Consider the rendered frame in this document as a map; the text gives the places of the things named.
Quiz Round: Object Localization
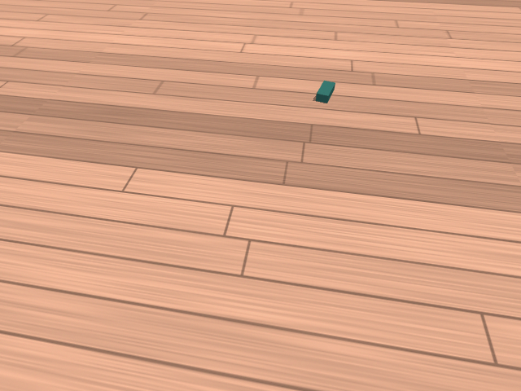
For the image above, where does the carton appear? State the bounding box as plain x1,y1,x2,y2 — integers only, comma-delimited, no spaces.
316,81,335,103

